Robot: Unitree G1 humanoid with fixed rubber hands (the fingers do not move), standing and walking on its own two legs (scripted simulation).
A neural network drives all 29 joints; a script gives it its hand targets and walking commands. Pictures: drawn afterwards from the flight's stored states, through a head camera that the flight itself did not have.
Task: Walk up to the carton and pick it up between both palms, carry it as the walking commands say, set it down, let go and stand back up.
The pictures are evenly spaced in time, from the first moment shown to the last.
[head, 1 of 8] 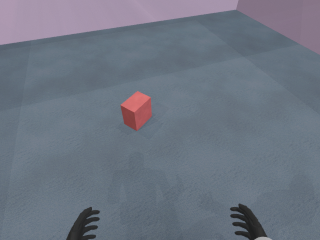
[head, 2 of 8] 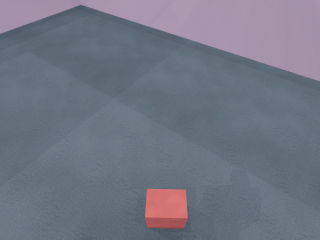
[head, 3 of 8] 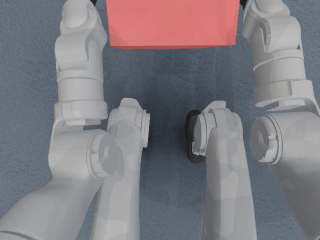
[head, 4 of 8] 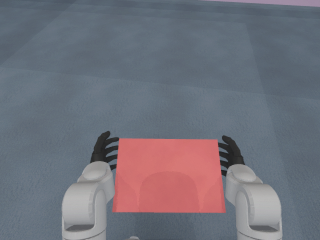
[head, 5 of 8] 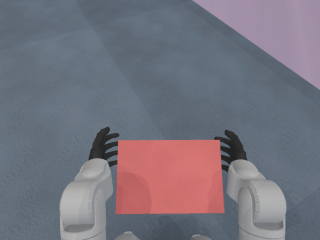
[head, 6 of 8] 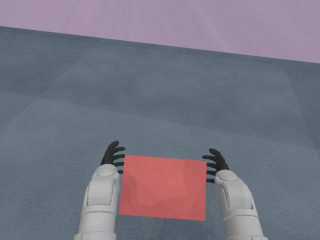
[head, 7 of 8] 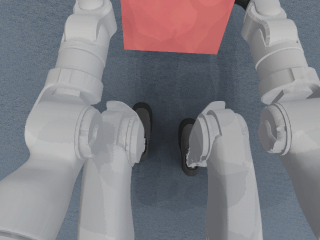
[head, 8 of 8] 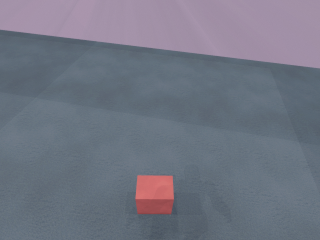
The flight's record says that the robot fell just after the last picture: no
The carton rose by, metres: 0.67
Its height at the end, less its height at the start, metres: +0.00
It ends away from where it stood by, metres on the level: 0.50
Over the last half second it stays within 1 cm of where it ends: yes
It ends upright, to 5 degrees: yes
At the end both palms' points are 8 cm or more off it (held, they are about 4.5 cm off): yes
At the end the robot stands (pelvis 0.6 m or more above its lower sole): yes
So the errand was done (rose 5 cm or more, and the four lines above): yes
